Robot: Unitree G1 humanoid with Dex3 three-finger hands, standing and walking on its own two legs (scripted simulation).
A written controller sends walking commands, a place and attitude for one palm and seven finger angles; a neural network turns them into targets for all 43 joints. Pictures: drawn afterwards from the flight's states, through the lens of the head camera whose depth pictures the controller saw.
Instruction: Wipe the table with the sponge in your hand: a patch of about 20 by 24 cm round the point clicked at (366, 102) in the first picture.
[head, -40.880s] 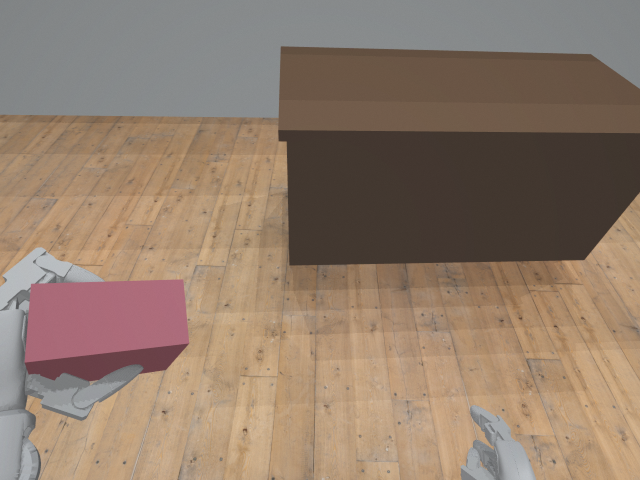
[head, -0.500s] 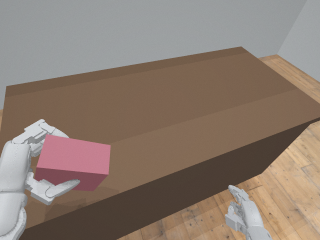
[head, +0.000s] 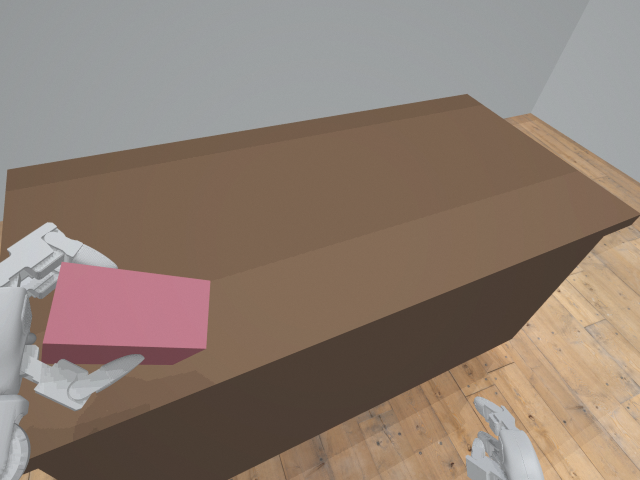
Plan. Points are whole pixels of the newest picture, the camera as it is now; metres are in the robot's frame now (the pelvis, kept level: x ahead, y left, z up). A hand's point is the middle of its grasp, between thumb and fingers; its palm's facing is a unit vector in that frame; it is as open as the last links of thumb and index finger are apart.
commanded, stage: step back with the hand held close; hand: left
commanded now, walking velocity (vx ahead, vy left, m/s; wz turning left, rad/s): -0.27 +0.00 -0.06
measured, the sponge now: (148, 323) +0.23 +0.19 +0.14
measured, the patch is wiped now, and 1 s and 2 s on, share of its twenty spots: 0.95 0.95 0.95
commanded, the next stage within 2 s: stop stepping back and stand still in 0.70 s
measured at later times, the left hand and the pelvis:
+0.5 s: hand (44, 406) +0.14 +0.23 +0.17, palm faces +0.28 -0.89 -0.37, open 10.5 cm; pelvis -0.09 +0.00 +0.00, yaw -1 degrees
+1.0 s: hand out of the picture -0.03 +0.27 +0.19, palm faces +0.32 -0.89 -0.32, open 10.5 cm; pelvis -0.24 +0.03 +0.02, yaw -2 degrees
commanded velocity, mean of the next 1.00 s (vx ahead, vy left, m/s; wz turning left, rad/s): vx -0.23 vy -0.01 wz -0.06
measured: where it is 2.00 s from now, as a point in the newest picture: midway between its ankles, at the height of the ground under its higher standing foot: outside the picture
